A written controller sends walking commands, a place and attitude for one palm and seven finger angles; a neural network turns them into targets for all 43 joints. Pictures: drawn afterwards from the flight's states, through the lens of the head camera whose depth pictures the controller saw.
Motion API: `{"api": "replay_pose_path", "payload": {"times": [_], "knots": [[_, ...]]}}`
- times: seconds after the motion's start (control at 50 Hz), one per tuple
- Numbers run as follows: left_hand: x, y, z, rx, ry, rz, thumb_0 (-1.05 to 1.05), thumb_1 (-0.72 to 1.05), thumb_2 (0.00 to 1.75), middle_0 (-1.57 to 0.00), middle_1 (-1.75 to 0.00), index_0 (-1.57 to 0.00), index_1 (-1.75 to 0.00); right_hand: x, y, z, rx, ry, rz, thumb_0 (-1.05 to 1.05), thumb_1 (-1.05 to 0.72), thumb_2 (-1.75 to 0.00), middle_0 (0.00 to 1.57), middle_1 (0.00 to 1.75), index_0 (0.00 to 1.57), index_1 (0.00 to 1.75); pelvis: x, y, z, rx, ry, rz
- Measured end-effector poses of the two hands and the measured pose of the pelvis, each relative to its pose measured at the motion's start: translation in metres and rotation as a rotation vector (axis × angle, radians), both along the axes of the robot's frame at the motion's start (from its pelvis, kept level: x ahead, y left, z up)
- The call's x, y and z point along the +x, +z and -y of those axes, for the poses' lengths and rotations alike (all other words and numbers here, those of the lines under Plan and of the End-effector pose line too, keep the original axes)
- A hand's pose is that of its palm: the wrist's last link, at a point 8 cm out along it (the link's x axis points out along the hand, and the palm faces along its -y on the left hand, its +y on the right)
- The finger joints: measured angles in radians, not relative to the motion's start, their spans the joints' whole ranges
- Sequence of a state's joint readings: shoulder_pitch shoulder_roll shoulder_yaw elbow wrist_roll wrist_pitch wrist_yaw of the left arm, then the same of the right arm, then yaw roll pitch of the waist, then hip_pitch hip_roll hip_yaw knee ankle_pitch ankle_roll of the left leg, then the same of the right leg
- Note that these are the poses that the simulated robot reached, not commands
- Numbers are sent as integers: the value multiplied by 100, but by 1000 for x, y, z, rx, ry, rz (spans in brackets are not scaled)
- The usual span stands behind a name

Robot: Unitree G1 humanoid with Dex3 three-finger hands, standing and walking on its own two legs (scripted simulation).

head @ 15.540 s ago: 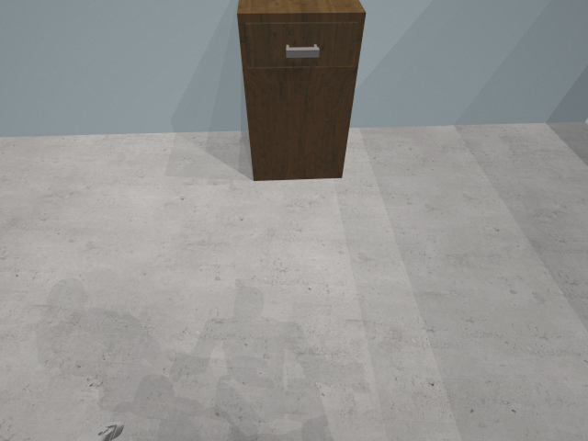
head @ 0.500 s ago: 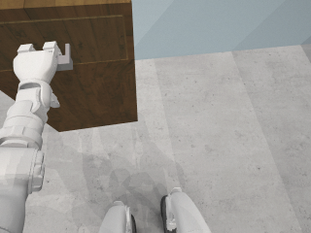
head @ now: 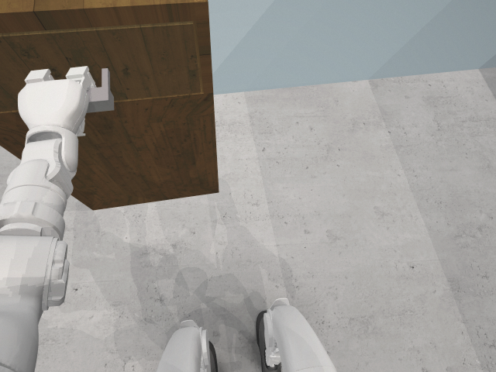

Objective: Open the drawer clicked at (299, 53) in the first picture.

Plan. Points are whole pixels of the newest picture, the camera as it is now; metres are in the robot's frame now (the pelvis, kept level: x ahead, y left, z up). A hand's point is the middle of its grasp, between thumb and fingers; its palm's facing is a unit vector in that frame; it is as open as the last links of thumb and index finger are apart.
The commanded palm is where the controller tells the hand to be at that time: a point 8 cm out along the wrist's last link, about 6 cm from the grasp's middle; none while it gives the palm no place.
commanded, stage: close the thumb around the handle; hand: left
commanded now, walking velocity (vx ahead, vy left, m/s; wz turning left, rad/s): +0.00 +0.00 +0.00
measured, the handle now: (71, 90) +0.58 +0.24 +0.00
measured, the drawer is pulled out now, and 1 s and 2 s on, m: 0.00 0.02 0.21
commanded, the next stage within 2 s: pull the drawer open in 0.02 s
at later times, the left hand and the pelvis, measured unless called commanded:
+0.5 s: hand (74, 130) +0.51 +0.24 -0.02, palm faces -0.07 -0.05 -1.00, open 6.1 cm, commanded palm +0.47 +0.23 +0.04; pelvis +0.02 +0.01 +0.01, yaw -1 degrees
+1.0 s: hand (73, 138) +0.50 +0.24 -0.02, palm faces -0.06 -0.02 -1.00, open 6.1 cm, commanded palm +0.47 +0.23 +0.04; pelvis +0.02 +0.00 +0.02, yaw +0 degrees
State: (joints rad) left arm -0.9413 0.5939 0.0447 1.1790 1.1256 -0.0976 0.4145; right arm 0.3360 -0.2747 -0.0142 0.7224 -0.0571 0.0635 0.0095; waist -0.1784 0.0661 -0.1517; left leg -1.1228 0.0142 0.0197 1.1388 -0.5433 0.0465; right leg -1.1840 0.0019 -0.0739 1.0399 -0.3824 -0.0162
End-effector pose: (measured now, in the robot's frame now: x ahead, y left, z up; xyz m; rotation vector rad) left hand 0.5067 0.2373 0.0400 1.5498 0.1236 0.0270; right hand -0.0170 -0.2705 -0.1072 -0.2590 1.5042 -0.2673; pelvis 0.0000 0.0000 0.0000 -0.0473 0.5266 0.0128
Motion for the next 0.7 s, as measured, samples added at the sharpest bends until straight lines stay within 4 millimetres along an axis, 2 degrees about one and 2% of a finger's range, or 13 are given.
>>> {"api": "replay_pose_path", "payload": {"times": [0.26, 0.42, 0.54, 0.7], "knots": [[0, 0, 0, -1, 2, -5, 0, 64, 77, -33, -135, -38, -135, 2, 1, -2, 0, -7, 10, 0, -90, -90, 20, 30, 21, 30, 0, 2, -3, -1, -4, 3], [-5, 0, 0, -15, 0, -7, 0, 66, 75, -30, -135, -36, -135, 8, 6, -7, 14, -27, 8, 0, -90, -90, 20, 30, 20, 30, 10, 8, -7, 0, -20, 13], [-14, 0, 0, -28, -9, -6, 1, 67, 73, -28, -135, -36, -135, 24, 10, -12, 32, -27, 18, 0, -90, -90, 20, 30, 20, 30, 23, 16, -10, 1, -27, 28], [-27, -1, 0, -36, -23, 9, 0, 66, 75, -28, -135, -36, -135, 63, 12, -14, 42, 14, 64, 0, -90, -90, 20, 30, 20, 30, 37, 24, -12, 3, -22, 44]]}}
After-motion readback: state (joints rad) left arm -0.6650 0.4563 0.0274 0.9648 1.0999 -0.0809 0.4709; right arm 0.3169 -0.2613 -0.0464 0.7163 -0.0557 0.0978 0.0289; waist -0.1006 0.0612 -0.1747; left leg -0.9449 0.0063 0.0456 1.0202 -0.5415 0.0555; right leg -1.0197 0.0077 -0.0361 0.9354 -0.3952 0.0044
